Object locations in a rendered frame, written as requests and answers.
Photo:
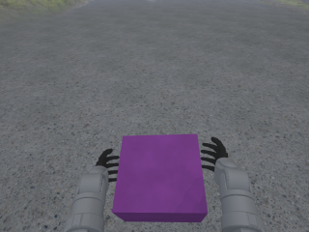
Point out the left robot hand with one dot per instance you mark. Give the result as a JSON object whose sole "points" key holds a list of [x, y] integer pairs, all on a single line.
{"points": [[103, 159]]}

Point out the right robot forearm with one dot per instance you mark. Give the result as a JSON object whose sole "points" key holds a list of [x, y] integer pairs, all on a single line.
{"points": [[239, 212]]}

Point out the right robot hand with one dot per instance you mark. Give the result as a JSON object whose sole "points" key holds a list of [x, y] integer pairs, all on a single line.
{"points": [[220, 152]]}

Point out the carton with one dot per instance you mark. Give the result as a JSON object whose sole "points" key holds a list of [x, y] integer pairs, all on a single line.
{"points": [[160, 179]]}

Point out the left robot forearm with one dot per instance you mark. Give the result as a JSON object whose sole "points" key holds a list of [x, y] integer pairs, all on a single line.
{"points": [[87, 208]]}

